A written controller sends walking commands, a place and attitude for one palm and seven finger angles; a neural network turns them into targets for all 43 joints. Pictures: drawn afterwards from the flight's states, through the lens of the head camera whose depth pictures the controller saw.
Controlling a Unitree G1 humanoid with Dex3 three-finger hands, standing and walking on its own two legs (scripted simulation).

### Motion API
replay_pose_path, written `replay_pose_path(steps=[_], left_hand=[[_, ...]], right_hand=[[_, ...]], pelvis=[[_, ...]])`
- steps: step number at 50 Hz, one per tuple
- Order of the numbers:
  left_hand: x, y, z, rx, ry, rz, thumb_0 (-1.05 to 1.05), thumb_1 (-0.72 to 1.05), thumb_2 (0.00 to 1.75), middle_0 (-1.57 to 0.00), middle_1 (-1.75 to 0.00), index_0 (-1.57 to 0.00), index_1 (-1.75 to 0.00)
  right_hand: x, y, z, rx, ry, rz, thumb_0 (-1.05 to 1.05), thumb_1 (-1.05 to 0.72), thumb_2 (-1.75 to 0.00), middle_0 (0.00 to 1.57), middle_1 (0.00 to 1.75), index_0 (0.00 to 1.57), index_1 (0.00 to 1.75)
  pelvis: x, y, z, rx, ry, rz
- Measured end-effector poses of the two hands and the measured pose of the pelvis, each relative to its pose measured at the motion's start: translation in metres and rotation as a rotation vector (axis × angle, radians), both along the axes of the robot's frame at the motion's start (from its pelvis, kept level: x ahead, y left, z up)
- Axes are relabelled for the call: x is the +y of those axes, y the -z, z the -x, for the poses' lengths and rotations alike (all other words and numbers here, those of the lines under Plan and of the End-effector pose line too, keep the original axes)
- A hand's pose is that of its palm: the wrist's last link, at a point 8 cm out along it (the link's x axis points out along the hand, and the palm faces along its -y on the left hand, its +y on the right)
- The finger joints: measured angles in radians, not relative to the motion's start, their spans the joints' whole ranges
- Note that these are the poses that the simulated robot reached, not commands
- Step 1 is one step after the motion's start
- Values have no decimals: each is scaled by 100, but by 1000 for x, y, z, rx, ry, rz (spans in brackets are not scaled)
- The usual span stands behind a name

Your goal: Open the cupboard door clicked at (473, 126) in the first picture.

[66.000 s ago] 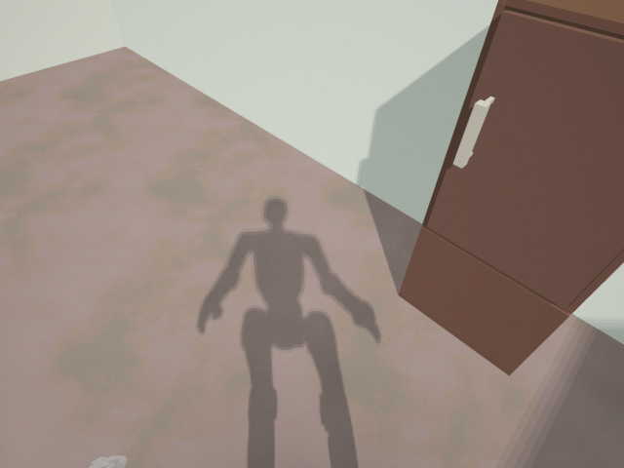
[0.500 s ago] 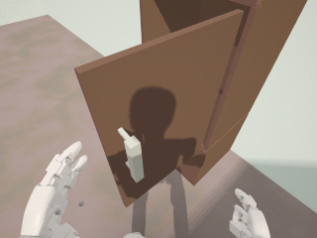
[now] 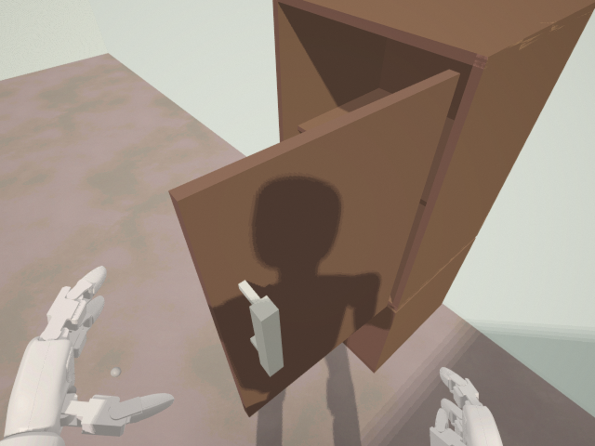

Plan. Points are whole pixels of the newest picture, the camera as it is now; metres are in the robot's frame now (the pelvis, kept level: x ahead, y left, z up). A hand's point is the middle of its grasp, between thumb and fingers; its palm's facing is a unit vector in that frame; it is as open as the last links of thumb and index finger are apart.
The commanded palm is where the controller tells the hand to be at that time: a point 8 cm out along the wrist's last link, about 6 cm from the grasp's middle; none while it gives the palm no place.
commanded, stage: draw the hand back to the body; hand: left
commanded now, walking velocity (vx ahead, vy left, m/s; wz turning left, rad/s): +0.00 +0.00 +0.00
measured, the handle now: (259, 328) +0.26 +0.09 +0.04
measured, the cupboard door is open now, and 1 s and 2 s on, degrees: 87 87 87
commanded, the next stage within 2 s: step back with the hand held close in 0.82 s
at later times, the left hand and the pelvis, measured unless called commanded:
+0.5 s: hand (67, 292) +0.21 +0.25 +0.19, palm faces +0.47 -0.78 -0.41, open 8.4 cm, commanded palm +0.15 +0.28 +0.20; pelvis +0.01 -0.02 +0.03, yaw -1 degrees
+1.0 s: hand (76, 299) +0.20 +0.24 +0.19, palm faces +0.45 -0.80 -0.40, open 7.4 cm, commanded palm +0.15 +0.27 +0.20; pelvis +0.00 -0.02 +0.03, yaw -1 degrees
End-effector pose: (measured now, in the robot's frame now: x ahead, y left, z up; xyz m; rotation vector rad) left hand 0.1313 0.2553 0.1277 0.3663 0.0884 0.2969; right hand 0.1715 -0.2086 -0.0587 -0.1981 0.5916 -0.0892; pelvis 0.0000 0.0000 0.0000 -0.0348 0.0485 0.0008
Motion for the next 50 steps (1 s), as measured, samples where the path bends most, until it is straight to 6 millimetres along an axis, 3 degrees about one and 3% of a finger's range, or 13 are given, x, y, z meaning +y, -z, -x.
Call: replay_pose_path(steps=[14, 28, 36, 50], left_hand=[[19, -50, -23, -133, -80, -107, 0, 32, 66, -18, -30, -19, -30], [27, -76, -32, -215, -137, -139, 1, 77, 85, -20, -30, -21, -30], [16, -63, -30, -163, -112, -105, 1, 86, 89, -21, -30, -21, -30], [18, -76, -26, -216, -110, -135, 1, 89, 90, -21, -30, -22, -31]], right_hand=[[-9, -11, -15, 20, -17, 7, 1, -90, -90, 20, 30, 20, 30], [-27, -14, -21, 53, -23, 13, 1, -90, -90, 20, 30, 20, 30], [-35, -13, -15, 75, -8, 19, 1, -90, -90, 20, 30, 20, 30], [-35, -14, -9, 69, -8, 11, 1, -90, -90, 20, 30, 20, 30]], pelvis=[[-6, -20, -14, -66, 5, -17], [-18, -29, -14, -103, 12, -23], [-24, -31, -12, -112, 17, -25], [-24, -32, -4, -118, 17, -19]])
